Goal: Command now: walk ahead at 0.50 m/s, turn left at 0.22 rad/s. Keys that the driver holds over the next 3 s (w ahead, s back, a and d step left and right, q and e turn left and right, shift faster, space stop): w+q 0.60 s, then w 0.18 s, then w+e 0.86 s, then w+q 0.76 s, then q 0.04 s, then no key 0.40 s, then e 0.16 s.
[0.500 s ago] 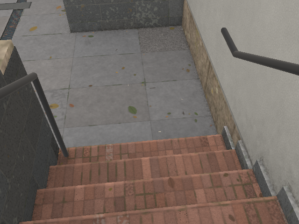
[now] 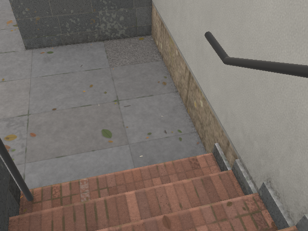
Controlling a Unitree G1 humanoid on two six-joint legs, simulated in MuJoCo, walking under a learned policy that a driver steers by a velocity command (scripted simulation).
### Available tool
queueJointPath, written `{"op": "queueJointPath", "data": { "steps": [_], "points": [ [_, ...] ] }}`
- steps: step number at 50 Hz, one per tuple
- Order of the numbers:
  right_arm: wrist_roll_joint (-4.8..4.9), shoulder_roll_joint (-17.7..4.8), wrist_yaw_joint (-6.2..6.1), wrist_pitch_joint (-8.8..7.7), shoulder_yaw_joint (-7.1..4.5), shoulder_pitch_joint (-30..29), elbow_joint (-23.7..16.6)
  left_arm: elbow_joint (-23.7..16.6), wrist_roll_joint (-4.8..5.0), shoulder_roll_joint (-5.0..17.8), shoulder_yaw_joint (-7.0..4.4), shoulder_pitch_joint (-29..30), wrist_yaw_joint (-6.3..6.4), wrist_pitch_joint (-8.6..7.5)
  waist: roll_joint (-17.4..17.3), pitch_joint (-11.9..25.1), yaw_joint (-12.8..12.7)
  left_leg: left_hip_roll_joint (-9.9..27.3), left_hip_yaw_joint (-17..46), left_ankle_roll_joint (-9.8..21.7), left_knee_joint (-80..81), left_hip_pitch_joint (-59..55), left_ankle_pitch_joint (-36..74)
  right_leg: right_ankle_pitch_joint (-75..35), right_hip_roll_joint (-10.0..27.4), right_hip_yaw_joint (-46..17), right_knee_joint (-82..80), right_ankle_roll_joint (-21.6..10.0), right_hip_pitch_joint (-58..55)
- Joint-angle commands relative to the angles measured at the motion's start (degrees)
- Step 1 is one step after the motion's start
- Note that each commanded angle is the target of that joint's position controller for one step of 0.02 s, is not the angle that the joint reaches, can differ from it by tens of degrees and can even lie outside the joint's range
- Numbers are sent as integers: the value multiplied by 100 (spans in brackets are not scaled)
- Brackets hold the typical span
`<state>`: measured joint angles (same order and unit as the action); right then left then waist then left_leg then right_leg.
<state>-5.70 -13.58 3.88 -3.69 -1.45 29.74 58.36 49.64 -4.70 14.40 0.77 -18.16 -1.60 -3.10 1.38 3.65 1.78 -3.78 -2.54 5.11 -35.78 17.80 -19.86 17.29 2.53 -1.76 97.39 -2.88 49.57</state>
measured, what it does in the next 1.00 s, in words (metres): goes down, turning left: right foot 0.17 m lower, then left foot 0.17 m lower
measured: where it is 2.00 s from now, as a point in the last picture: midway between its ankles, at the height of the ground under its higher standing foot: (125, 192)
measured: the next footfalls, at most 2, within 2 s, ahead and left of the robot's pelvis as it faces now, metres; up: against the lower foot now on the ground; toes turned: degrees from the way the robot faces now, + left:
right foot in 0.38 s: +0.36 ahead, -0.09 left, -0.17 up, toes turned +9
left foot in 0.98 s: +0.57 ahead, +0.25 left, -0.34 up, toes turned +27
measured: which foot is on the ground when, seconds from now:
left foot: down 0.00-0.38, up 0.40-0.96, down 0.98-1.00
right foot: up 0.00-0.36, down 0.38-0.96, up 0.98-1.00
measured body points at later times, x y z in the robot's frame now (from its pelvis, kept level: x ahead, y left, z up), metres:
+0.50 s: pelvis +0.28 -0.02 -0.16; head +0.27 -0.02 +0.29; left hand +0.31 +0.24 -0.29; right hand +0.29 -0.25 -0.30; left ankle +0.16 +0.09 -0.63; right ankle +0.32 -0.10 -0.90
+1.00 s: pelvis +0.51 +0.11 -0.30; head +0.53 +0.13 +0.15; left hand +0.25 +0.17 -0.42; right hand +0.79 +0.03 -0.41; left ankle +0.54 +0.23 -1.06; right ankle +0.34 -0.10 -0.85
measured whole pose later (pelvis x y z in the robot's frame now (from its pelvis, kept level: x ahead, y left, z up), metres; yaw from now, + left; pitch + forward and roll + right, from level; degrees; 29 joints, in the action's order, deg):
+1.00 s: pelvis +0.51 +0.11 -0.30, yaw +21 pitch +1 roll -6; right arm -6.0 -11.9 4.7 -4.1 0.9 0.3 50.5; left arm 66.8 -6.0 6.2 1.3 -39.0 -3.8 -2.8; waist -5.5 -0.4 -10.4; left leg 6.2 -1.1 4.5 -15.0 14.6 9.8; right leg 50.4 1.5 7.5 76.4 0.9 8.1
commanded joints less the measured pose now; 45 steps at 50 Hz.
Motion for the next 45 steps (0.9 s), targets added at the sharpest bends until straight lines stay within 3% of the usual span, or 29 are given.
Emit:
{"op": "queueJointPath", "data": {
  "steps": [1, 2, 4, 5, 6, 8, 9, 12, 17, 18, 19, 20, 21, 22, 23, 24, 25, 26, 27, 28, 30, 32, 33, 35, 39, 42, 43, 44, 45],
  "points": [
    [139, 202, -148, -395, 191, 93, -196, 17, -165, -177, 164, -284, -277, -30, -224, -903, 38, 1042, 1761, 1384, 1481, 1450, 278, -3033, 498, -108, -3322, 3, 265],
    [92, -212, -122, -441, 137, 183, -84, -54, -90, -225, 198, 194, -385, 21, -658, -790, 37, 877, 1867, 1352, 1526, 2209, 170, -3157, 398, 155, -3063, 134, -553],
    [-59, -590, -120, -495, 102, -65, -156, -44, -123, -1, 192, 98, -462, 2, -321, -514, -322, 782, 1807, 1244, 948, 2756, 1120, -3193, 174, 375, -2721, 215, -1568],
    [-47, -202, -221, -545, 221, 362, 151, -197, -219, 31, 246, 607, -407, -32, -158, -475, -5, 938, 2312, 1386, 455, 1553, 929, -3619, 433, -337, -3263, 340, -502],
    [132, -96, -379, -577, 245, 1040, 326, -301, -300, 170, 212, 1000, -325, -58, -182, -435, 376, 994, 2611, 1387, -42, -360, 860, -3619, 321, -440, -4198, 375, 1054],
    [69, 273, -542, -505, 307, 2373, 902, -482, -216, -33, 254, 1760, -209, -49, -572, -687, 924, 1243, 3595, 1395, -647, -2564, 988, -3036, 372, -701, -4900, 525, 3155],
    [220, 595, -589, -434, 385, 2015, 639, -418, -215, -3, 307, 1977, -235, -70, -121, -694, 1007, 887, 3064, 1242, -891, -1715, 389, -4195, 394, -510, -6535, 489, 2055],
    [-41, 7, -217, -279, 350, 885, 237, -806, -156, -215, 370, 2048, -312, 30, -557, -824, 516, 381, 2387, 1094, -314, 2744, -791, -4410, 96, 405, -5787, 299, -2660],
    [206, -225, -218, -180, 180, 897, 229, -655, 4, 191, 130, 1436, -129, -11, -290, -1070, 425, 292, 2998, 830, -2135, 63, 596, -3121, 0, 83, -9038, -8, -3065],
    [158, -423, -18, -74, 190, 580, 80, -216, 60, 412, -30, 16, -114, -110, -267, -647, -264, 73, 2726, 646, -3520, 608, 828, -3890, 283, 167, -9403, -226, -4740],
    [-33, 47, 233, -54, 306, 943, 162, 505, -40, 747, -282, -1964, -97, -213, 175, 251, -720, -192, 2252, 173, -5303, 2188, 1015, -4871, 880, 50, -8175, -670, -7563],
    [311, 651, 318, -143, 309, 2052, 310, 423, -102, 1211, -451, -2493, -206, -186, 1367, 1664, -465, -629, 1333, -200, -8399, 4007, -2592, -8931, 2046, -423, -5501, -1882, -9675],
    [347, 313, 356, -182, 284, 1673, -296, 286, -97, 1475, -537, -2072, -350, -121, 823, 2136, -431, -495, 1081, -273, -9046, 4927, -2664, -8606, 2726, -1414, -5661, -2505, -9714],
    [327, 107, 282, -134, 231, 566, -759, 93, -138, 1303, -562, -1290, -316, -24, 371, 1251, -640, -80, 899, -412, -9028, 5926, -2311, -5831, 3017, -1842, -6415, -2421, -8747],
    [298, -44, 129, -96, 203, -82, -818, -6, -65, 697, -379, -818, -309, -6, -249, 433, -606, 273, 938, -362, -8512, 6010, -1450, -3695, 2684, -1461, -6946, -1999, -7125],
    [267, 169, 71, -34, 268, 189, -603, -6, -157, -70, -150, -433, -285, -25, -727, -151, -108, 778, 1253, -185, -7130, 5089, -164, -3082, 2196, -702, -7257, -1520, -5508],
    [317, 286, 54, 5, 237, 149, -625, 145, -141, -281, -111, -621, -236, -77, -307, -860, 206, 1040, 958, -119, -6437, 4034, 182, -3473, 2012, -455, -7670, -1394, -3618],
    [148, 472, 131, 11, 272, 168, -556, 291, -117, -669, 13, -607, -16, -259, -41, -1171, 360, 1269, 932, 76, -5108, 3602, 1525, -2978, 1314, 3, -7779, -947, -2767],
    [41, 542, 245, 52, 290, 97, -486, 434, -52, -484, -18, -702, 89, -366, 422, -1193, 277, 1122, 745, 120, -4822, 3525, 1877, -2434, 1059, 122, -7699, -866, -2436],
    [46, 263, 385, -21, 181, -155, -333, 336, 18, -488, 50, -507, 156, -460, -23, -880, 15, 1066, 755, 87, -3237, 2855, 3098, -1774, 919, 605, -7857, -976, -2061],
    [61, 276, 512, -93, 163, -488, -394, 781, -257, -45, 19, -841, 133, -485, 316, -724, 178, 1076, 891, 97, -3467, 2667, 3623, -2043, 1213, 128, -7568, -999, -2000],
    [33, -1, 422, -156, 150, -887, -597, 982, -275, -43, 77, -905, 110, -508, -47, -795, 85, 1184, 1521, 74, -2866, 3604, 3764, -2042, 1519, -154, -7282, -1102, -2985],
    [-14, -157, 304, -173, 106, -1363, -755, 1137, -155, -8, 75, -1302, 133, -531, -69, -912, -209, 1070, 1635, 54, -1973, 4472, 3987, -1860, 1583, -281, -7143, -1062, -4101],
    [15, -11, 131, -147, 230, -1828, -831, 1538, -248, -296, 188, -2067, 173, -510, -150, -1190, -516, 1095, 1777, -28, -856, 5152, 4881, -1465, 1643, -485, -6756, -1196, -4947],
    [-50, -76, 241, 34, 314, -2491, -1021, 1392, -309, -385, 309, -1739, 5, -391, -4, -1287, -389, 945, 463, -51, -810, 1917, 5024, -377, 1066, 310, -6764, -970, -2366],
    [10, -199, 205, 140, 352, -3355, -1409, 1584, -169, 51, 177, -2190, 167, -403, -76, -1599, -818, 1021, 566, -292, 485, 2180, 3952, -421, 1227, -117, -6195, -932, -3602],
    [843, -318, -84, 103, 109, -3898, -1184, 1403, 524, 398, -51, -1962, 243, -188, -465, -1855, -1204, 731, -220, -362, 900, 1976, 4744, -687, 860, 178, -5819, -625, -3688],
    [871, -127, -198, 78, 192, -3983, -1217, 1419, 494, 298, -55, -2225, 322, -33, -253, -1779, -1430, 725, -151, -456, 1213, 1520, 4411, -1031, 785, 132, -5514, -590, -3749],
    [-186, 212, 114, 140, 514, -3750, -1332, 1737, -152, -13, 48, -2772, 257, -74, 328, -1288, -1230, 1117, 603, -307, 1874, 1414, 3220, -686, 1164, -467, -5544, -751, -4309]
  ]
}}
Over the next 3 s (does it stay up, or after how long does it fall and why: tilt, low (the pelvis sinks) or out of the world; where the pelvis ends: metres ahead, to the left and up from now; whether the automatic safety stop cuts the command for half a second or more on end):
stays up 1.54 0.30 -0.86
